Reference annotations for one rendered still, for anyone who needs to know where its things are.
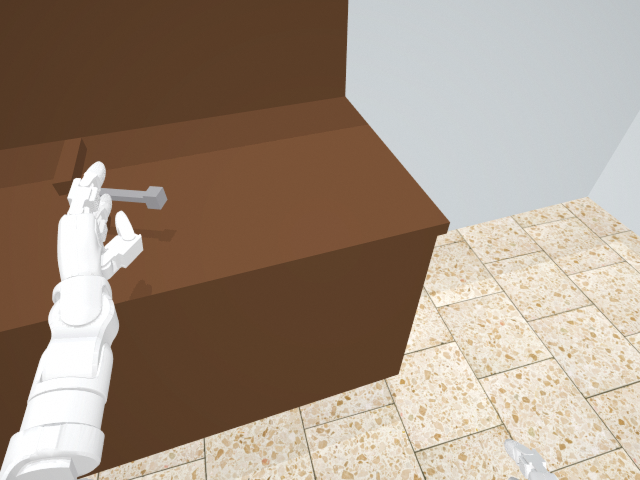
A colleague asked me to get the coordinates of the counter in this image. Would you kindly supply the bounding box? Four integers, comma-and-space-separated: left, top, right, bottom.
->
0, 0, 450, 479

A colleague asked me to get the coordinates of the left robot forearm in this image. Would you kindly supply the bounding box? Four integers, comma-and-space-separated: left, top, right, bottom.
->
0, 275, 119, 480

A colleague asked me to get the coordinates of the tap lever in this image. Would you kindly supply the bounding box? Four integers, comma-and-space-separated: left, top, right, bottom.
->
99, 186, 168, 210

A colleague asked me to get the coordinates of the right robot hand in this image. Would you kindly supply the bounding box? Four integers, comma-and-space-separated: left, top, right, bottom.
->
504, 439, 559, 480

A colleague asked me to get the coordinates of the left robot hand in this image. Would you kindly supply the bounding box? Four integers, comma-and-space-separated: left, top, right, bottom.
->
57, 161, 143, 281

